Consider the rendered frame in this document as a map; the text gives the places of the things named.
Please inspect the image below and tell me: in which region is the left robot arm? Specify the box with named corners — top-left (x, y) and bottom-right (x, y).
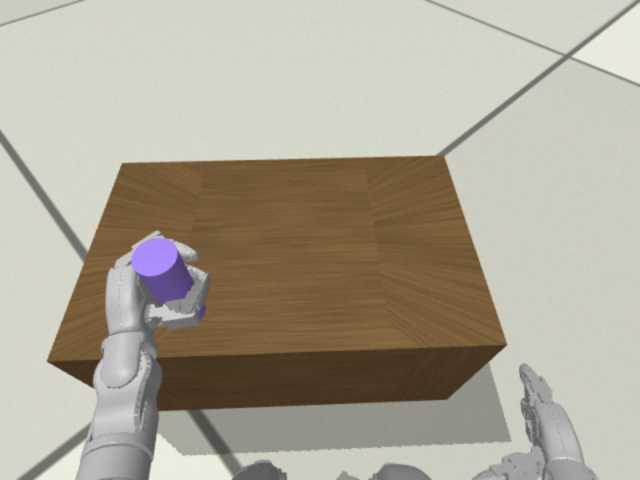
top-left (75, 330), bottom-right (162, 480)

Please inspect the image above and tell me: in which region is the left robot hand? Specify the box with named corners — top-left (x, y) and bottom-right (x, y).
top-left (105, 231), bottom-right (211, 338)

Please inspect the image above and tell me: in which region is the right robot arm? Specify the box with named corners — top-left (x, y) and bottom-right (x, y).
top-left (542, 459), bottom-right (598, 480)

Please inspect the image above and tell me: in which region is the can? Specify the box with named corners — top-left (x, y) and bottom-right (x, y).
top-left (131, 238), bottom-right (206, 320)

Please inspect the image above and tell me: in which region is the right robot hand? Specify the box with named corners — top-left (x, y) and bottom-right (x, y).
top-left (472, 364), bottom-right (585, 480)

